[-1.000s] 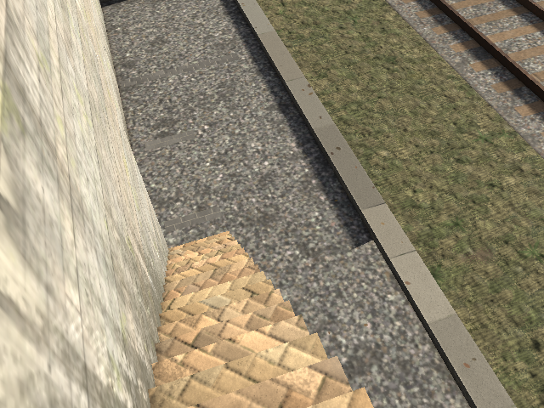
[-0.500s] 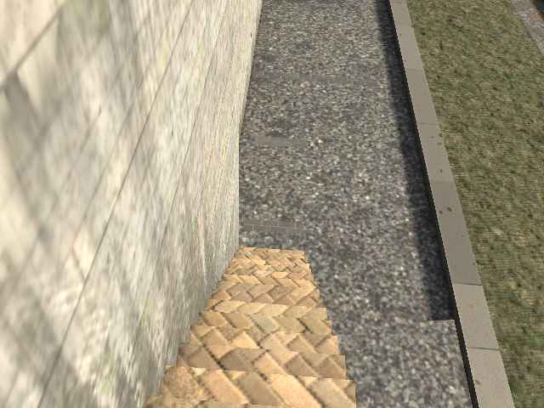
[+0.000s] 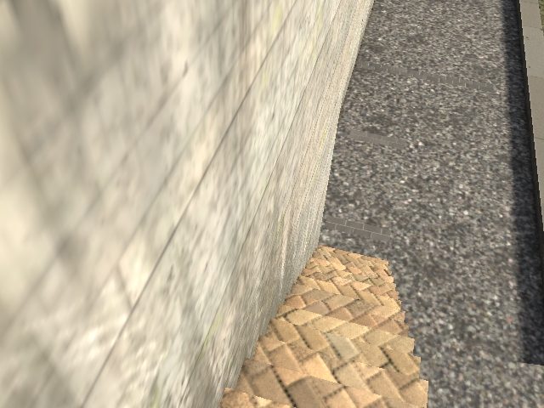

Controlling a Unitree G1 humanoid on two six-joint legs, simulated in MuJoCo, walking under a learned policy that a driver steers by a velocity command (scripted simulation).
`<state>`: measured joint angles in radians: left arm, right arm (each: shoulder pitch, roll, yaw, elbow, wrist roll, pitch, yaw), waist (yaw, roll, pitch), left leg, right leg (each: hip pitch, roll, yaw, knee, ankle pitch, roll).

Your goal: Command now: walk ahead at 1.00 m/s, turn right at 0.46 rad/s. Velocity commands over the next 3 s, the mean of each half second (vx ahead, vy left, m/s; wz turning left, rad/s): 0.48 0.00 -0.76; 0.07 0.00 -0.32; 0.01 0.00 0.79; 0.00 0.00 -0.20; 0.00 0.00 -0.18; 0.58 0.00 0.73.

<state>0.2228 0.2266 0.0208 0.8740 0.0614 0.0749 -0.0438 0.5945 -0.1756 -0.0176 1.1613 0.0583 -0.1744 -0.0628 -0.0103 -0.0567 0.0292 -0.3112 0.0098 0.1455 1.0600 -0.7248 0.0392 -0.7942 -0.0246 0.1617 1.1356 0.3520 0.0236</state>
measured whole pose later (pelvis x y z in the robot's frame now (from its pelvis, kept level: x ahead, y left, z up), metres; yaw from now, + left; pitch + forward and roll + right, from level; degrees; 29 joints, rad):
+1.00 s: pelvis +0.42 -0.08 -0.36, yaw -32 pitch +0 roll +0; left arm 0.13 0.14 -0.04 0.85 -0.01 0.04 0.00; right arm 0.32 -0.16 0.05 0.86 0.03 0.01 -0.04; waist -0.07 -0.01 0.06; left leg -0.27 -0.02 0.03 0.76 -0.35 0.02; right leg -0.27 -0.04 0.05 0.64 -0.33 0.06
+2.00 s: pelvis +0.33 -0.17 -0.35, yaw -20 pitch +1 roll +1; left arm 0.30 0.32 0.05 0.67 0.02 0.02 -0.01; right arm 0.04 -0.29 -0.01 0.65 0.02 0.04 -0.04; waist 0.10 0.03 0.08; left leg -0.36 -0.11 -0.09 0.69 -0.31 -0.04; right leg -0.25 0.21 0.30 0.47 -0.19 -0.08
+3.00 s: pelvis +0.41 -0.17 -0.42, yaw -1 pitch -1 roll +0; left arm 0.45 0.24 -0.01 0.78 0.07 -0.06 -0.02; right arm 0.14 -0.19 -0.05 0.69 -0.01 0.01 0.00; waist 0.07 0.07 -0.01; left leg -0.83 -0.01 -0.15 1.05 0.51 0.03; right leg -0.22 -0.07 -0.17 1.00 -0.75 -0.01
